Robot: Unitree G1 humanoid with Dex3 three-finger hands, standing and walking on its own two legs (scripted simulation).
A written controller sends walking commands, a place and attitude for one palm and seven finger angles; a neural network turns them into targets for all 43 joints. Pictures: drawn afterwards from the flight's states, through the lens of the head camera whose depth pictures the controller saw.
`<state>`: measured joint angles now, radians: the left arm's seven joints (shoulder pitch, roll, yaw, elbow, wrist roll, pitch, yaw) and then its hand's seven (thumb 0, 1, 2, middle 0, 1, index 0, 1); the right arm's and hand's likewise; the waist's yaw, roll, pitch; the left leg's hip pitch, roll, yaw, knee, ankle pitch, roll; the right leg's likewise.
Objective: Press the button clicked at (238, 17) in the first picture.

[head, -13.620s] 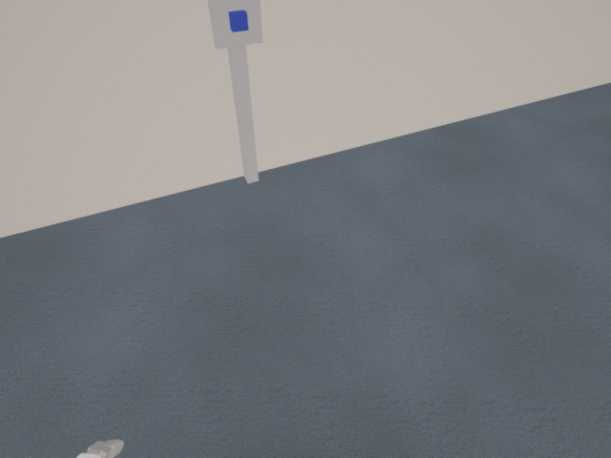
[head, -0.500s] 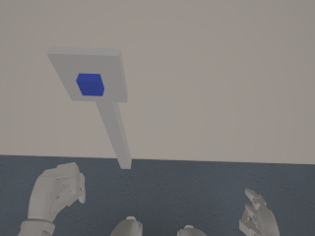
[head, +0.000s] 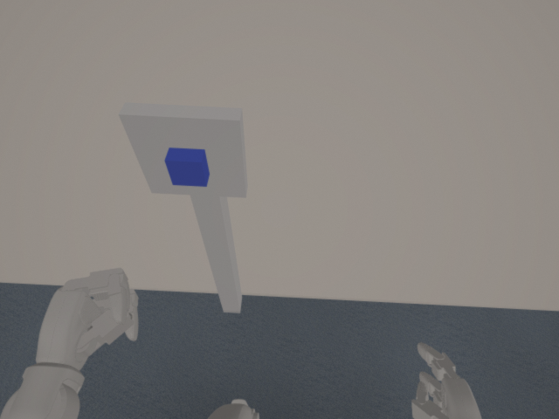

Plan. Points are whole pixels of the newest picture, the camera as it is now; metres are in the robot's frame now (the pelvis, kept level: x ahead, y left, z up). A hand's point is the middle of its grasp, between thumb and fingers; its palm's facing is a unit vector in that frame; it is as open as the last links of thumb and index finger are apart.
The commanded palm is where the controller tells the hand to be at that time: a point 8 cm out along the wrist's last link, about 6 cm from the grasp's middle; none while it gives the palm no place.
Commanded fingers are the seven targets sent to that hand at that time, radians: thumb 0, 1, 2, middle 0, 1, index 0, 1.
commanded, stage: raise the hand and make a fist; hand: left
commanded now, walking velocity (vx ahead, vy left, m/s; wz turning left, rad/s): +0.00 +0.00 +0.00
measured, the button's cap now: (188, 166) +0.49 +0.19 +0.06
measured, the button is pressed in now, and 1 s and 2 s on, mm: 0 0 0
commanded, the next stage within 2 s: aim a knuckle at the button in 0.32 s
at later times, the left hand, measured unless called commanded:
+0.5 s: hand (135, 328) +0.22 +0.19 +0.06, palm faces +0.03 -1.00 -0.05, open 3.1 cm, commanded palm +0.21 +0.25 +0.06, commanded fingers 0.00 0.90 0.90 -1.30 -1.50 -1.30 -1.50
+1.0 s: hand (173, 271) +0.30 +0.17 +0.05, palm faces +0.04 -1.00 -0.05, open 3.1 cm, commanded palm +0.28 +0.23 +0.05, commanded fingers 0.00 0.90 0.90 -1.30 -1.50 -1.30 -1.50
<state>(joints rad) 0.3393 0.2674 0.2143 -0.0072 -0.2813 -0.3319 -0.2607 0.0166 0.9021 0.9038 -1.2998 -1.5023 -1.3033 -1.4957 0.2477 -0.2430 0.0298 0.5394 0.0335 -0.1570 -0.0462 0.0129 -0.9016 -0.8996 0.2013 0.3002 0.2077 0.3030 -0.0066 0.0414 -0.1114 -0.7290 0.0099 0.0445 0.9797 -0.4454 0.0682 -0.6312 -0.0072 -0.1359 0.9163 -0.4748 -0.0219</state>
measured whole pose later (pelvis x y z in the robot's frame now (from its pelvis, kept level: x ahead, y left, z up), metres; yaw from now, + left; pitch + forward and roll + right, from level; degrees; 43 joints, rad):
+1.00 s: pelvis +0.00 -0.03 +0.00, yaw -1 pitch +13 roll -1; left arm 0.06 0.27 0.25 0.29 -0.26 -0.34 -0.23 0.02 0.90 0.90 -1.30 -1.50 -1.30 -1.50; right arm 0.27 -0.26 0.02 0.58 0.03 -0.12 -0.04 0.01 -0.90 -0.90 0.20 0.30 0.21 0.30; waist -0.04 0.03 -0.11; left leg -0.75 0.03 0.05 0.96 -0.44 0.03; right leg -0.68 0.01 -0.12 0.94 -0.49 -0.06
